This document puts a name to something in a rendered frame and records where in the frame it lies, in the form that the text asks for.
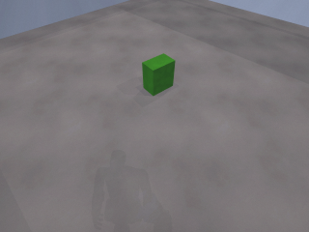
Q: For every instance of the carton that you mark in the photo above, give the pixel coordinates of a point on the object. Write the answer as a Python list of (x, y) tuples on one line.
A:
[(158, 74)]

